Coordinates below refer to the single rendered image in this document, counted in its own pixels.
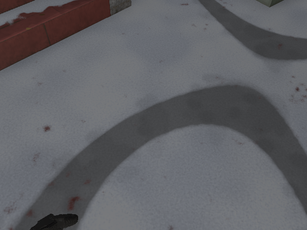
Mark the left robot hand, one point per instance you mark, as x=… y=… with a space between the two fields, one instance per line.
x=57 y=222

